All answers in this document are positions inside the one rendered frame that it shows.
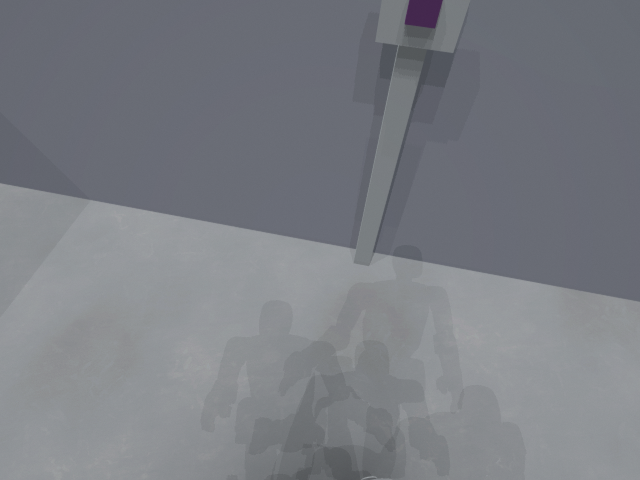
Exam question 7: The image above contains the panel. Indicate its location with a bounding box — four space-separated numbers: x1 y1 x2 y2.
354 0 470 266

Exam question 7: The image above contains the button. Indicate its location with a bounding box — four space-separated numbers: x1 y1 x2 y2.
405 0 443 29

